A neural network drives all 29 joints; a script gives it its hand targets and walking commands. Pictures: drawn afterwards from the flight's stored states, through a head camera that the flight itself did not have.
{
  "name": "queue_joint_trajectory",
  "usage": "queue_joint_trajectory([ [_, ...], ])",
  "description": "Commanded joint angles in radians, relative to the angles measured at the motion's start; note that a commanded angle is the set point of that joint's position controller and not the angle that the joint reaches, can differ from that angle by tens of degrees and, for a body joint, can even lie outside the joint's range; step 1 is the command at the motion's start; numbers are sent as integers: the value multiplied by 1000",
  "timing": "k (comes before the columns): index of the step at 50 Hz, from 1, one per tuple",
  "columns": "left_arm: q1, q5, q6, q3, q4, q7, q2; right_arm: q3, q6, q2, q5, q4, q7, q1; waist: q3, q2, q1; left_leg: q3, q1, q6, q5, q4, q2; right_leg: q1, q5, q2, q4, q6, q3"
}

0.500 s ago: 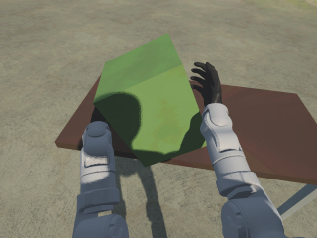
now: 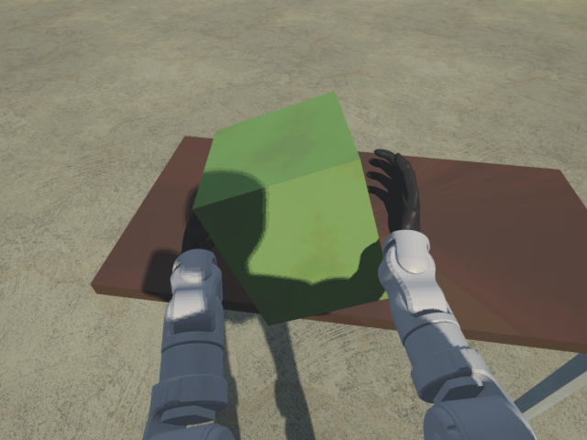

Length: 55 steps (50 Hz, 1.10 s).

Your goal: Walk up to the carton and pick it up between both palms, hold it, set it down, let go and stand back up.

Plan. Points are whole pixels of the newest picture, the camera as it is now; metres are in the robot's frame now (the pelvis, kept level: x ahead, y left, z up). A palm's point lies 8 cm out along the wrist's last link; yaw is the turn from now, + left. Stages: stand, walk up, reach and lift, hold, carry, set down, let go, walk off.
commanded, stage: set down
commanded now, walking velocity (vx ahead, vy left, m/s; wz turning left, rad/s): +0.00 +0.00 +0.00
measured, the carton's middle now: (300, 210) +0.43 -0.02 +0.09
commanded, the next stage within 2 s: none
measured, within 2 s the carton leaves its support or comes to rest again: neither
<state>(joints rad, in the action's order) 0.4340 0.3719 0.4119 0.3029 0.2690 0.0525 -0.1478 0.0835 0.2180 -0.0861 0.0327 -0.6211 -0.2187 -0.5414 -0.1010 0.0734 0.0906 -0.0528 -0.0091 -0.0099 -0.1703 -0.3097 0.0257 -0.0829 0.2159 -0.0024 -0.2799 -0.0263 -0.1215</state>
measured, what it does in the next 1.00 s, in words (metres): stands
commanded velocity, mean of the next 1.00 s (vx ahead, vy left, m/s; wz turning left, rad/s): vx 0.00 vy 0.00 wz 0.00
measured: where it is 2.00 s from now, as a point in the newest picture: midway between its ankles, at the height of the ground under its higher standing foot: outside the picture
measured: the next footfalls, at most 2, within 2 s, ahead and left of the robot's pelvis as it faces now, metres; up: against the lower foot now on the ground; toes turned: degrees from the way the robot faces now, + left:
none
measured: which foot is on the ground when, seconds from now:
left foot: down 0.00-1.00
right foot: down 0.00-1.00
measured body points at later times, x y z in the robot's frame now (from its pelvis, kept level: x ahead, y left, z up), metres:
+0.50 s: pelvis -0.03 +0.01 +0.00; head -0.03 +0.03 +0.45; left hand +0.36 +0.14 +0.07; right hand +0.36 -0.14 +0.13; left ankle +0.01 +0.12 -0.75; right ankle -0.03 -0.09 -0.75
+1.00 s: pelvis +0.00 +0.01 +0.00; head +0.02 +0.04 +0.45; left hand +0.40 +0.14 +0.05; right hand +0.39 -0.14 +0.09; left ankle +0.01 +0.12 -0.75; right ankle -0.03 -0.09 -0.75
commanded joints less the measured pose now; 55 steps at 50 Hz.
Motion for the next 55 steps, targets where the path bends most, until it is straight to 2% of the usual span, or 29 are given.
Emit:
queue_joint_trajectory([
  [1,725,-76,-121,-502,-267,-180,-432,-426,-11,-460,-38,176,121,-595,539,-18,-25,-9,-78,3,409,-5,-34,-262,-846,16,-79,109,22],
  [2,722,-67,-108,-483,-231,-190,-422,-392,-20,-453,-58,160,119,-598,482,-17,-17,-14,-67,6,354,9,-33,-248,-804,24,-68,115,22],
  [3,719,-67,-101,-473,-232,-200,-430,-369,-25,-438,-59,125,120,-577,454,-47,-7,-21,-76,3,328,17,-33,-224,-754,21,-58,106,17],
  [5,714,-54,-93,-459,-225,-216,-415,-347,-30,-426,-69,103,124,-544,434,-49,0,-28,-116,7,343,18,-30,-194,-726,27,-47,112,10],
  [6,706,-39,-91,-437,-210,-219,-411,-315,-29,-421,-79,73,130,-534,384,-77,2,-24,-109,3,326,18,-23,-185,-680,24,-44,98,9],
  [9,732,-40,-109,-410,-178,-227,-425,-261,-11,-431,-117,43,145,-548,398,-94,-1,-36,-105,0,282,31,-24,-164,-614,28,-34,95,1],
  [12,749,-40,-133,-401,-119,-224,-428,-226,16,-429,-152,47,158,-579,409,-72,-9,-45,-104,2,279,25,-20,-136,-579,27,-32,93,-7],
  [13,790,-68,-157,-426,-144,-219,-432,-219,32,-442,-151,65,161,-605,468,-81,-5,-43,-94,0,267,21,-21,-143,-582,26,-38,86,-8],
  [14,834,-71,-175,-415,-104,-209,-429,-190,39,-444,-171,38,166,-632,452,-79,-6,-45,-74,-3,245,22,-18,-125,-535,19,-38,79,-15],
  [15,861,-86,-196,-446,-111,-195,-459,-181,51,-455,-176,24,177,-637,516,-110,-7,-45,-101,-12,270,19,-13,-96,-513,16,-36,72,-17],
  [17,937,-85,-234,-425,-54,-174,-463,-121,65,-458,-222,-34,198,-684,524,-99,-13,-48,-92,-12,212,28,-7,-37,-394,9,-19,58,-28],
  [18,961,-73,-253,-410,-14,-163,-465,-70,66,-456,-257,-72,210,-700,518,-120,-19,-57,-93,-13,175,41,-6,7,-329,12,-7,58,-29],
  [20,1014,-88,-281,-418,16,-141,-467,-39,75,-472,-284,-74,226,-744,574,-102,-24,-52,-101,-7,130,48,1,47,-273,9,3,51,-21],
  [25,1061,-72,-339,-311,136,-115,-455,41,58,-507,-354,-199,249,-769,642,-55,-54,-66,-54,15,58,80,1,22,-277,13,-3,61,-10],
  [27,1067,-52,-352,-264,173,-116,-438,80,44,-515,-378,-239,261,-753,633,-66,-58,-70,-30,20,41,92,-1,14,-278,18,2,66,3],
  [29,1063,-47,-367,-243,173,-110,-442,95,41,-524,-375,-263,268,-743,664,-78,-63,-71,-52,11,110,82,1,-1,-338,14,-4,63,11],
  [30,1079,-32,-374,-222,197,-110,-434,111,43,-526,-386,-281,273,-757,674,-82,-70,-73,-40,9,102,81,-2,-3,-315,13,-6,58,15],
  [31,1074,-24,-375,-191,248,-110,-433,127,40,-521,-395,-296,274,-769,650,-67,-69,-73,-26,12,84,82,-2,1,-311,14,-4,65,13],
  [32,1059,-6,-377,-161,257,-113,-429,137,36,-522,-397,-315,278,-761,616,-62,-87,-80,-12,13,80,88,-5,-17,-308,12,-5,62,13],
  [35,1006,39,-371,-92,316,-130,-397,180,15,-519,-418,-361,285,-703,531,-56,-81,-90,5,19,57,109,-4,-25,-306,16,3,71,18],
  [40,1023,18,-393,-118,311,-136,-405,188,33,-511,-421,-343,282,-703,539,-80,-53,-90,-34,-2,183,67,-9,-28,-406,11,-15,73,16],
  [42,1051,-7,-417,-171,292,-121,-445,170,57,-523,-410,-300,277,-733,620,-116,-49,-81,-81,-25,311,29,-2,-8,-474,-1,-29,65,3],
  [43,1056,-12,-425,-188,301,-115,-456,172,67,-524,-421,-298,274,-742,635,-123,-39,-78,-109,-29,329,18,-1,20,-470,-1,-26,62,1],
  [45,1042,-19,-446,-235,283,-101,-486,148,92,-532,-426,-270,267,-736,693,-136,-35,-75,-160,-48,464,-28,3,52,-525,-11,-35,61,-7],
  [46,1037,-26,-453,-258,276,-93,-503,145,100,-530,-419,-288,264,-734,712,-165,-22,-63,-171,-62,532,-42,6,72,-551,-13,-36,59,-6],
  [51,1014,-19,-490,-279,324,-85,-516,107,140,-528,-430,-273,249,-744,791,-157,-43,-56,-136,-63,594,-80,12,54,-632,-15,-58,55,2],
  [52,1011,-33,-499,-300,342,-78,-539,105,155,-517,-435,-265,249,-765,829,-165,-33,-40,-153,-68,666,-95,24,67,-634,-17,-69,48,4],
  [53,1010,-34,-511,-317,323,-70,-550,102,168,-514,-433,-262,249,-767,869,-169,-40,-39,-168,-72,719,-114,31,93,-639,-22,-66,42,-1],
  [55,990,-22,-519,-299,371,-63,-542,90,174,-507,-435,-296,252,-779,856,-139,-47,-36,-167,-73,728,-120,30,107,-648,-26,-61,40,-2],
])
